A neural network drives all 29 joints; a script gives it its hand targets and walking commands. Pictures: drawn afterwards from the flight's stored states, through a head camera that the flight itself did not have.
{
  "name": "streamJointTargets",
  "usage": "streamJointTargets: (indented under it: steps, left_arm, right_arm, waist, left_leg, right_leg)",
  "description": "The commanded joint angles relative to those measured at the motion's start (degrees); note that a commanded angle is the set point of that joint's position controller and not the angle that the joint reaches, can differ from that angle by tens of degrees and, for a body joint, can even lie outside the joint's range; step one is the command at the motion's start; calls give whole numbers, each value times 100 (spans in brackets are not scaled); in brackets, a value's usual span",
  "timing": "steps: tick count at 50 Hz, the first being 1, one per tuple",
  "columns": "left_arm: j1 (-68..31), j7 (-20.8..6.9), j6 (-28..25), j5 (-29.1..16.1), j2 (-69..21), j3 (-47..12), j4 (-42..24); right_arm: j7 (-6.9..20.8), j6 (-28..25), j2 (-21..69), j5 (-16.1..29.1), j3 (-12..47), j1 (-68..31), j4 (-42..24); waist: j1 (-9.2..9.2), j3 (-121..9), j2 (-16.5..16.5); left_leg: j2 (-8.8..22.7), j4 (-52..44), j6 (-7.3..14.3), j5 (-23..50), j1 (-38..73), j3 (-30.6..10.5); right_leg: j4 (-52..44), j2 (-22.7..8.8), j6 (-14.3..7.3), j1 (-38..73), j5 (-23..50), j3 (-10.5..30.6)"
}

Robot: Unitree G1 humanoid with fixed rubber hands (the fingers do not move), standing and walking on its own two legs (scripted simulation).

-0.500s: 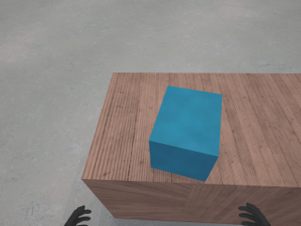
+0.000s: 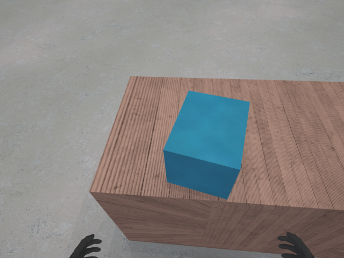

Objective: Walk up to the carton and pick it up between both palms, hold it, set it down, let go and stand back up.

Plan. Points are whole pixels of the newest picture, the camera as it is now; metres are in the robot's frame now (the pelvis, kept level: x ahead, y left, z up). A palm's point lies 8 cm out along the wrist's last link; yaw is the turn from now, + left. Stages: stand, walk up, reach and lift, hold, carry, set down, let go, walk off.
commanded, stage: walk up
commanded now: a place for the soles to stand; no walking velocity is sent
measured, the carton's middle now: (207, 143) +0.44 -0.06 -0.04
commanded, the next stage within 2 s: reach and lift in 0.66 s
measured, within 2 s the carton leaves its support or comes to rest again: neither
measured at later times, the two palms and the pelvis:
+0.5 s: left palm out of the picture +0.09 +0.27 -0.10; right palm out of the picture +0.13 -0.26 -0.08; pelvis -0.01 -0.01 -0.01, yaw +3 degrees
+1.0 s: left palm (97, 232) +0.19 +0.22 -0.07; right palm (310, 253) +0.15 -0.26 -0.05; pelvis +0.00 -0.03 +0.00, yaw -3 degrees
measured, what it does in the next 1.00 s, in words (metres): stands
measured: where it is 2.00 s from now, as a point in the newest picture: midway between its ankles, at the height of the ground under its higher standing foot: outside the picture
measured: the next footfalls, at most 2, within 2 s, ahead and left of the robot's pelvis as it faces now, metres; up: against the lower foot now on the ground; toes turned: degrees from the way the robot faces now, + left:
none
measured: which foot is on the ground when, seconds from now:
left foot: down 0.00-1.00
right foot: down 0.00-1.00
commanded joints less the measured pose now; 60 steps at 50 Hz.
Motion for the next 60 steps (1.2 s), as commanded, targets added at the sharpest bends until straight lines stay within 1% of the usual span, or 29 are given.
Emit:
streamJointTargets:
  steps: [1, 3, 4, 6, 7, 9, 10, 12, 17, 20, 22, 25, 29, 30, 33, 34, 35, 37, 40, 42, 43, 44, 47, 50, 53, 55, 57, 59, 60]
  left_arm:
    - [-186, 22, -67, 3, 911, 264, -571]
    - [-69, 18, -50, 18, 887, 256, -535]
    - [-31, 16, -54, 21, 865, 251, -543]
    - [-64, 22, -68, 34, 940, 259, -525]
    - [-52, 23, -72, 22, 906, 249, -551]
    - [-93, 24, -68, 11, 885, 230, -582]
    - [-123, 24, -58, 7, 936, 247, -569]
    - [-82, 27, -35, 15, 907, 254, -583]
    - [-109, 39, -36, 20, 980, 257, -590]
    - [-168, 37, -32, 7, 1016, 268, -613]
    - [-127, 30, -24, 24, 982, 245, -609]
    - [7, 23, -15, 30, 932, 226, -600]
    - [96, 23, -26, 22, 986, 232, -582]
    - [73, 19, -25, 43, 939, 236, -594]
    - [149, 22, -41, 36, 967, 245, -594]
    - [-1688, 249, 589, 94, 979, 458, -1836]
    - [-1124, 375, 933, 168, 574, 304, -1857]
    - [-740, 314, 1110, 189, 525, 432, -1861]
    - [-534, 276, 1097, -134, 912, 536, -2068]
    - [-379, 257, 1149, -132, 970, 639, -1991]
    - [-254, 253, 1187, -66, 918, 631, -1958]
    - [-174, 217, 1220, -91, 890, 622, -1850]
    - [-227, 166, 1227, -61, 904, 689, -1745]
    - [-453, 174, 1207, 25, 783, 711, -1667]
    - [-621, 139, 1112, -31, 654, 640, -1847]
    - [-689, 122, 916, -101, 643, 607, -2024]
    - [-710, 141, 705, -131, 657, 623, -2192]
    - [-571, 96, 574, -204, 571, 529, -2145]
    - [-504, 93, 502, -217, 505, 444, -2222]
  right_arm:
    - [-35, -152, -906, -17, -292, 73, -508]
    - [-38, -155, -931, -13, -295, 49, -495]
    - [-36, -158, -929, -7, -293, 60, -493]
    - [-34, -175, -882, -22, -274, 118, -468]
    - [-34, -163, -874, -33, -280, 66, -484]
    - [-37, -157, -853, -20, -278, 79, -505]
    - [-38, -153, -824, -23, -286, 167, -475]
    - [-41, -145, -926, -24, -318, 74, -497]
    - [-39, -148, -819, -29, -315, 165, -505]
    - [-42, -144, -810, -16, -318, 213, -499]
    - [-45, -141, -881, -28, -324, 122, -550]
    - [-59, -152, -989, -29, -347, 58, -581]
    - [-54, -158, -938, -39, -345, 13, -597]
    - [-56, -147, -966, -20, -350, 14, -594]
    - [-54, -131, -925, -24, -346, 34, -608]
    - [-38, -1051, -14, -552, -641, -1537, 898]
    - [104, -1396, -269, -547, -813, -1356, 1469]
    - [164, -1611, -434, -484, -749, -1309, 1725]
    - [95, -1867, -395, -458, -634, -1453, 1152]
    - [47, -1835, -232, -390, -484, -1388, 944]
    - [22, -1770, -159, -304, -385, -1254, 967]
    - [-6, -1718, -101, -276, -355, -1257, 810]
    - [-103, -1552, 80, -242, -236, -1285, 273]
    - [-141, -1410, 242, -171, -182, -1215, 79]
    - [-152, -1307, 380, -28, -88, -1036, -246]
    - [-170, -1298, 470, -40, -77, -929, -492]
    - [-177, -1364, 467, -14, -139, -790, -593]
    - [-203, -1389, 502, -29, -191, -626, -562]
    - [-210, -1396, 528, -9, -175, -530, -505]
  waist:
    - [-7, -81, -70]
    - [32, -46, -38]
    - [59, -133, 74]
    - [25, -332, 4]
    - [62, -282, -99]
    - [29, -206, 32]
    - [6, -227, -132]
    - [46, -97, 3]
    - [0, -160, 46]
    - [-47, -286, -88]
    - [8, -252, 79]
    - [58, -212, 329]
    - [72, -381, 100]
    - [64, -334, 229]
    - [73, -317, 64]
    - [-358, -658, 253]
    - [-332, -260, 401]
    - [-261, -521, -54]
    - [-83, -466, -421]
    - [85, -348, -466]
    - [134, -282, -273]
    - [125, -282, -303]
    - [229, -65, -174]
    - [273, 165, 254]
    - [242, 229, 301]
    - [224, 250, 189]
    - [218, -14, 371]
    - [82, 100, 152]
    - [65, 129, 203]
  left_leg:
    - [264, -635, 380, 250, -264, -457]
    - [365, -783, 437, 150, -475, -673]
    - [353, -775, 428, 209, -499, -670]
    - [314, -715, 420, 389, -480, -675]
    - [272, -629, 415, 287, -467, -646]
    - [233, -521, 397, 462, -329, -600]
    - [248, -563, 404, 312, -326, -620]
    - [322, -659, 450, 51, -539, -765]
    - [155, -453, 413, 143, -428, -615]
    - [74, -242, 374, 269, -248, -504]
    - [166, -413, 417, 134, -337, -688]
    - [325, -642, 499, 357, -695, -1070]
    - [296, -651, 494, 452, -700, -1152]
    - [303, -652, 516, 281, -743, -1192]
    - [210, -487, 489, 393, -587, -997]
    - [234, -207, 128, -525, -558, 642]
    - [334, -487, 202, -828, -1009, 597]
    - [275, -413, 247, -208, -1165, 612]
    - [-49, -524, 273, 314, -465, 708]
    - [-175, -719, 282, 510, -114, 793]
    - [-201, -821, 243, 660, 76, 792]
    - [-255, -890, 207, 775, 168, 828]
    - [-340, -1082, 176, 610, 116, 925]
    - [-332, -1288, 94, 609, 395, 985]
    - [-295, -1360, 97, 548, 746, 1026]
    - [-281, -1399, 119, 611, 887, 1022]
    - [-264, -1375, 69, 762, 1082, 1023]
    - [-241, -1426, 76, 665, 1240, 999]
    - [-222, -1468, 64, 728, 1362, 969]
  right_leg:
    - [-1058, -626, -290, -103, -415, 830]
    - [-975, -562, -255, 48, -407, 801]
    - [-943, -585, -249, 181, -311, 821]
    - [-858, -606, -257, 357, -89, 753]
    - [-979, -649, -277, 255, -226, 828]
    - [-971, -720, -313, 71, -142, 810]
    - [-983, -708, -293, 43, -343, 735]
    - [-976, -649, -282, 61, -569, 724]
    - [-1041, -780, -341, -36, -678, 740]
    - [-1058, -864, -385, -159, -746, 681]
    - [-977, -765, -331, -139, -831, 685]
    - [-677, -623, -229, 252, -215, 623]
    - [-609, -589, -226, 466, 65, 636]
    - [-640, -599, -252, 398, -63, 642]
    - [-798, -706, -289, 258, -206, 651]
    - [-181, 109, -196, -177, -550, 441]
    - [24, 300, -113, 434, -251, 315]
    - [96, 242, 0, 993, 4, 372]
    - [-593, 130, 75, 952, 255, 541]
    - [-985, 81, 85, 1066, 386, 711]
    - [-1099, 70, 33, 1138, 524, 785]
    - [-1185, 81, 68, 1209, 768, 805]
    - [-1348, 44, 145, 1376, 628, 888]
    - [-1496, 71, 95, 1145, 410, 860]
    - [-1720, 76, 67, 851, 23, 851]
    - [-1788, 76, 122, 744, 120, 824]
    - [-1762, 83, 92, 721, 320, 820]
    - [-1900, 76, 76, 624, 205, 849]
    - [-1949, 82, 53, 545, 194, 849]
